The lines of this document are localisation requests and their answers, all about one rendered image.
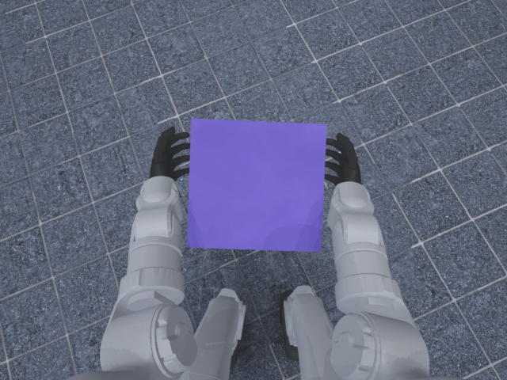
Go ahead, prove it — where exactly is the right robot shin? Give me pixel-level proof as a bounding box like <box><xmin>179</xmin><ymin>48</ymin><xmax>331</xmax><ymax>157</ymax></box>
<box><xmin>288</xmin><ymin>286</ymin><xmax>323</xmax><ymax>345</ymax></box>

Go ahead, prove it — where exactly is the right robot forearm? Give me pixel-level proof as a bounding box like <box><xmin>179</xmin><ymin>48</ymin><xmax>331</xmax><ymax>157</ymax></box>
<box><xmin>327</xmin><ymin>181</ymin><xmax>419</xmax><ymax>332</ymax></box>

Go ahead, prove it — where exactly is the right robot hand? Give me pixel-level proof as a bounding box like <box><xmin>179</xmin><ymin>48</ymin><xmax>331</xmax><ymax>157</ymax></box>
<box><xmin>324</xmin><ymin>133</ymin><xmax>361</xmax><ymax>186</ymax></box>

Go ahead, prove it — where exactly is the robot left upper arm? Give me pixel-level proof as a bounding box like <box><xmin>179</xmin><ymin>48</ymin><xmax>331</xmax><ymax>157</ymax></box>
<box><xmin>66</xmin><ymin>303</ymin><xmax>198</xmax><ymax>380</ymax></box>

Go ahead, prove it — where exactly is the carton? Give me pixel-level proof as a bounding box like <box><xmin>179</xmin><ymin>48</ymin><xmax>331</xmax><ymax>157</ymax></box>
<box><xmin>187</xmin><ymin>119</ymin><xmax>327</xmax><ymax>252</ymax></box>

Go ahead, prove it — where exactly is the right robot thigh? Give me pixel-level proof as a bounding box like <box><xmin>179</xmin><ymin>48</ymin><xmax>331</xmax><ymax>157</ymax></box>
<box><xmin>284</xmin><ymin>293</ymin><xmax>341</xmax><ymax>380</ymax></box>

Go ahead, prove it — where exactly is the left robot forearm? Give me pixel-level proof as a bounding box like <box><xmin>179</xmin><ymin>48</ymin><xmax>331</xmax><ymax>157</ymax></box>
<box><xmin>100</xmin><ymin>176</ymin><xmax>185</xmax><ymax>369</ymax></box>

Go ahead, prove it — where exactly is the robot right upper arm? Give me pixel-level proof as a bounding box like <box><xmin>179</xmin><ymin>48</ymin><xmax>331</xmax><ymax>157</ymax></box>
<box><xmin>330</xmin><ymin>310</ymin><xmax>466</xmax><ymax>380</ymax></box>

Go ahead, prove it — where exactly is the left robot hand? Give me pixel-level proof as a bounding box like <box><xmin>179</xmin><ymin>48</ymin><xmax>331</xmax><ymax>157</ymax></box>
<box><xmin>150</xmin><ymin>127</ymin><xmax>190</xmax><ymax>182</ymax></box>

